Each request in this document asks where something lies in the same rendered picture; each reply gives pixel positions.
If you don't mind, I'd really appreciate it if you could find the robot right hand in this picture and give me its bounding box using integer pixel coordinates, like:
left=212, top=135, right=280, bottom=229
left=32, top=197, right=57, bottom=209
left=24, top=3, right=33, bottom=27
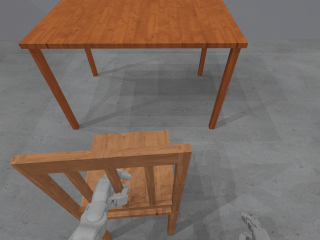
left=238, top=213, right=270, bottom=240

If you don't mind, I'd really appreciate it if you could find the robot left hand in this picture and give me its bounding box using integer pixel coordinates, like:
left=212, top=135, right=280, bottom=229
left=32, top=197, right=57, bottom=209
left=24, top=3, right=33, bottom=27
left=91, top=168, right=132, bottom=209

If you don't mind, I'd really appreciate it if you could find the left robot forearm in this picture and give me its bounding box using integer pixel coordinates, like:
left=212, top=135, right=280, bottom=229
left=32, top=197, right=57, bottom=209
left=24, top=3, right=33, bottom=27
left=69, top=201, right=108, bottom=240

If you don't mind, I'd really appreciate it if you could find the table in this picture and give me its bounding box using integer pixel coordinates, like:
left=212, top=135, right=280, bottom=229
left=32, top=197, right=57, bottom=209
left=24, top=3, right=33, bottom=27
left=19, top=0, right=248, bottom=130

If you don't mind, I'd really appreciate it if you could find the chair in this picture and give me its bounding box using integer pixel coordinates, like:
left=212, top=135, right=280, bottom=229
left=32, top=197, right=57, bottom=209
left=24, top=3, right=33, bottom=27
left=10, top=130, right=192, bottom=240

